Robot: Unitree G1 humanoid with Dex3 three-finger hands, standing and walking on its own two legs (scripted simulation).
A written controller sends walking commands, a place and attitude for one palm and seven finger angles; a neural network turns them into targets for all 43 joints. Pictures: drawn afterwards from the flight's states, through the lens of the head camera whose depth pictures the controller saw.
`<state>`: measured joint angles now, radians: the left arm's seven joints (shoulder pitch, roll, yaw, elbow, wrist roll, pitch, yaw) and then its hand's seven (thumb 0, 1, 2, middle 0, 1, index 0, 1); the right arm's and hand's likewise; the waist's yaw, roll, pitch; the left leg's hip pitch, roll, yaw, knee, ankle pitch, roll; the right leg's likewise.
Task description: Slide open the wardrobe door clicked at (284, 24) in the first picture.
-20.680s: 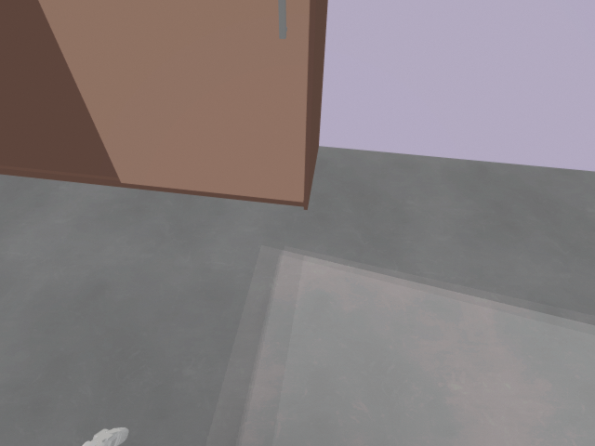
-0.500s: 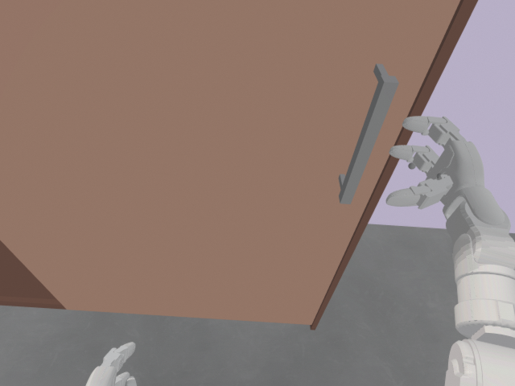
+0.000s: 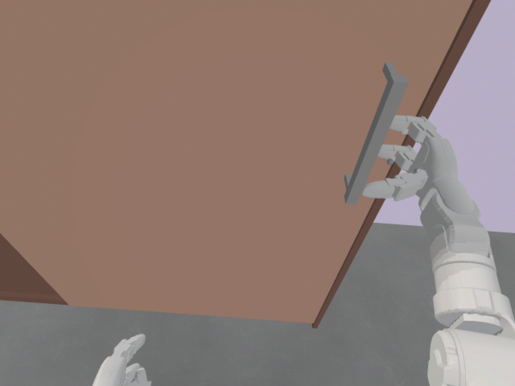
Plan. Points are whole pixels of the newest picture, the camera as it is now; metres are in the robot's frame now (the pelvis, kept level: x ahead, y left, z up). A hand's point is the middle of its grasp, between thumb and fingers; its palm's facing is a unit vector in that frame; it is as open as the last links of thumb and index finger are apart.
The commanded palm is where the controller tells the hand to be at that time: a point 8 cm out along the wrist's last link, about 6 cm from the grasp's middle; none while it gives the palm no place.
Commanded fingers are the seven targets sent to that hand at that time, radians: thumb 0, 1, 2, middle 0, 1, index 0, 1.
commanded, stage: feel for the door with the fingertips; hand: right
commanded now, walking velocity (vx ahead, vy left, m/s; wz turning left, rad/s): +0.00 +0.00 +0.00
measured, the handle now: (367, 141) +0.47 -0.13 +0.17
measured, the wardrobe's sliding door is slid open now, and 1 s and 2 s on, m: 0.00 0.00 0.00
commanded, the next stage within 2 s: slide the fingers in behind the handle in 0.42 s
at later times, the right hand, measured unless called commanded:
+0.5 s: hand (393, 154) +0.43 -0.16 +0.18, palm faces +0.00 +1.00 +0.01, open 14.0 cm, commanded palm +0.40 -0.21 +0.18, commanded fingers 0.00 0.50 -0.30 0.30 1.20 0.30 1.20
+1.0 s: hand (388, 164) +0.40 -0.15 +0.18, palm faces -0.04 +1.00 +0.00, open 14.0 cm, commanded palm +0.38 -0.20 +0.18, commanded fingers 0.00 0.50 -0.30 0.30 1.20 0.30 1.20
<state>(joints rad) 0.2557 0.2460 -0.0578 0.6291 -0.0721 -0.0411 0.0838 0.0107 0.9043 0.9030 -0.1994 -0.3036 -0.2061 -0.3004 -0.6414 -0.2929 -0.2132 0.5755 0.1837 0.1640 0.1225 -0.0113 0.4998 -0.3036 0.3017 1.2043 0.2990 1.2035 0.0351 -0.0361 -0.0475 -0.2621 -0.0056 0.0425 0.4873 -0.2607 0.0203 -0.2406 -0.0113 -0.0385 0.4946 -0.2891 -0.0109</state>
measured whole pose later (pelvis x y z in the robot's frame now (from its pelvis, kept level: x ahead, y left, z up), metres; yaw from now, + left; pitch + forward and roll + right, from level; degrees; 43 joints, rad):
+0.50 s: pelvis +0.00 +0.00 +0.00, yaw +0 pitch +2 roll +0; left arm 0.30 0.26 -0.04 0.64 -0.07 -0.03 0.08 0.01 0.91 0.90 -0.20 -0.30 -0.21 -0.30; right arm -0.67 -0.32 -0.24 0.64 0.18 0.10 0.15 -0.01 0.50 -0.30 0.30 1.20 0.30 1.20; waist 0.04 -0.03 -0.05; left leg -0.26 -0.02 0.04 0.48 -0.26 0.03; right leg -0.24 -0.02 -0.04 0.49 -0.29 -0.01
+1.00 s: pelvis -0.01 +0.00 +0.00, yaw +0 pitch +1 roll +0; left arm 0.28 0.25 -0.05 0.64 -0.07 -0.04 0.08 0.01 0.90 0.90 -0.20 -0.30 -0.21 -0.30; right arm -0.64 -0.27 -0.18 0.57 0.18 0.11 0.13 -0.01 0.50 -0.30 0.30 1.20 0.30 1.20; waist 0.02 -0.03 -0.04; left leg -0.25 -0.01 0.04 0.47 -0.24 0.02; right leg -0.23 -0.01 -0.04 0.49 -0.28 -0.01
